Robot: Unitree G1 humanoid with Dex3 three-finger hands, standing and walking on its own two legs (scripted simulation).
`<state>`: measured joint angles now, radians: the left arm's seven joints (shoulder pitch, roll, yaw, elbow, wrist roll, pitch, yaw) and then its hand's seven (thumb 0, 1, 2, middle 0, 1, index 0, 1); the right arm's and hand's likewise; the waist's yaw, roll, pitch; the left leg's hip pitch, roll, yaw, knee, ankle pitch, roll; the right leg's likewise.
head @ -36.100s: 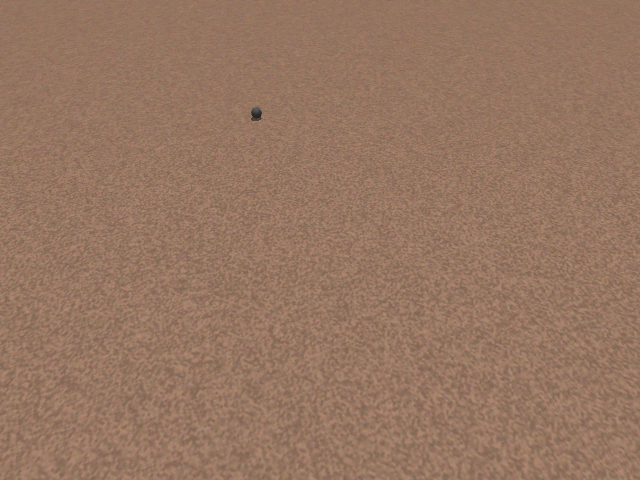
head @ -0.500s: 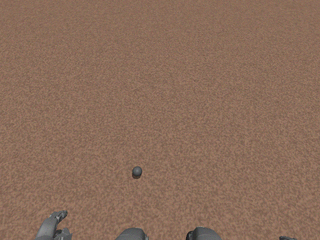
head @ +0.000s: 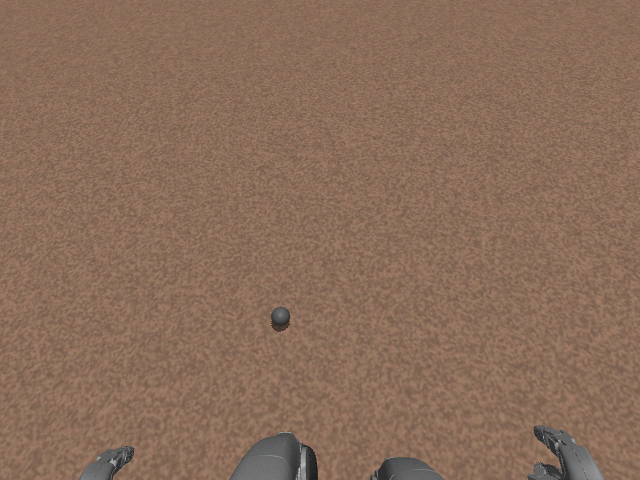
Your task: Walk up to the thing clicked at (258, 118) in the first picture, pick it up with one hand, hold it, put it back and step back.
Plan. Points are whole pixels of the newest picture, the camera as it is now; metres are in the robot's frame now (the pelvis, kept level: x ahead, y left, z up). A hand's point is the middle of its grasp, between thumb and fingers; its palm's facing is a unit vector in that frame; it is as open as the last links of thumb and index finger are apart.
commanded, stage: step back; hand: left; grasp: from above
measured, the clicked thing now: (280, 316) +0.58 +0.20 -0.72
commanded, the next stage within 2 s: none
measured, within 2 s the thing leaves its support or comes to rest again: neither
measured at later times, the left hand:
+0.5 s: hand out of the picture -0.04 +0.27 -0.14, palm faces +0.06 -0.94 -0.33, open 7.4 cm
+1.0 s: hand out of the picture -0.24 +0.22 -0.12, palm faces +0.01 -0.91 -0.42, open 7.4 cm
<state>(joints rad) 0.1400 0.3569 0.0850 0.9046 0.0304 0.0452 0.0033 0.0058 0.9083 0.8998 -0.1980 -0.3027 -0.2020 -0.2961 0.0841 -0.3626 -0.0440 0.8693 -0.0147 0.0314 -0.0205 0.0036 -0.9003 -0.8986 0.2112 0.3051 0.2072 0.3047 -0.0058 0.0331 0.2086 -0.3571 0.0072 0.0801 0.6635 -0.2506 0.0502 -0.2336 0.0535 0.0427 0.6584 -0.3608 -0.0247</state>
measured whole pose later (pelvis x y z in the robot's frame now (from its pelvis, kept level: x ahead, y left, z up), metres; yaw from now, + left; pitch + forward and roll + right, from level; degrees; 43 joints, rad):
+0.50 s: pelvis -0.14 +0.01 +0.01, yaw +5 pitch -3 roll -2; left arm 0.12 0.37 0.08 0.81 0.03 0.08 0.00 0.01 0.91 0.90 -0.20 -0.30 -0.20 -0.30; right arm 0.19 -0.35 -0.03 0.88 -0.05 0.02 -0.01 0.01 -0.90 -0.90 0.21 0.30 0.21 0.30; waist -0.02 -0.04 0.17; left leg -0.24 -0.01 -0.05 0.60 -0.31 0.03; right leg -0.49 0.11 0.11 1.03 -0.49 -0.01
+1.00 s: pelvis -0.31 -0.05 +0.01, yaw +1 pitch -1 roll +2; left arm 0.22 0.34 0.08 0.84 0.05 0.06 -0.01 0.01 0.90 0.90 -0.20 -0.30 -0.21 -0.30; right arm 0.18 -0.42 -0.05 0.85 -0.01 0.04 -0.03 0.00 -0.90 -0.90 0.21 0.30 0.20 0.30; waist 0.03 0.02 0.12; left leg -0.49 -0.11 -0.13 1.14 -0.46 -0.01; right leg -0.31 -0.03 0.04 0.61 -0.28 -0.01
